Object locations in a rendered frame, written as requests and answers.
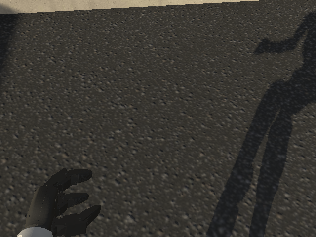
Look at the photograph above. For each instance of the robot left forearm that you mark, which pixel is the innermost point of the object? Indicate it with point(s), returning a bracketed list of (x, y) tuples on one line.
[(35, 232)]

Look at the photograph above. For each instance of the left robot hand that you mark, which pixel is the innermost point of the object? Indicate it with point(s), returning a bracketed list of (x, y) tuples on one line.
[(47, 204)]

